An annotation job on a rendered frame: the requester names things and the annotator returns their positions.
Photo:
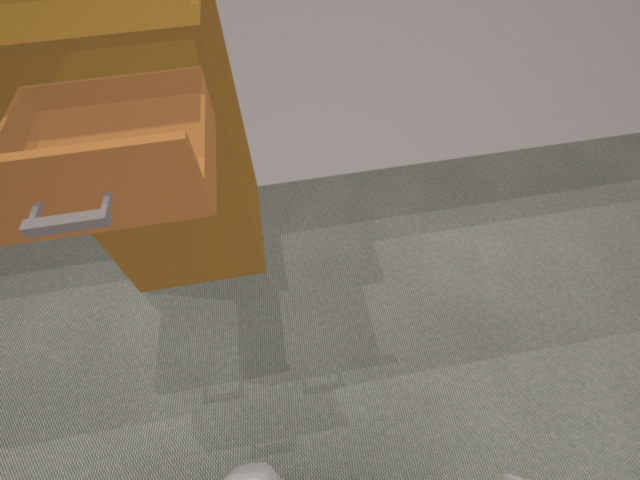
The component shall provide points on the drawer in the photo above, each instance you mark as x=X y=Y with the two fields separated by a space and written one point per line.
x=148 y=138

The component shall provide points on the handle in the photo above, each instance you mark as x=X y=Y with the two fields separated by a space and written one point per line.
x=36 y=226

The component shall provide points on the cabinet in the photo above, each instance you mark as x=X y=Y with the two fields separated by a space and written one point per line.
x=47 y=41

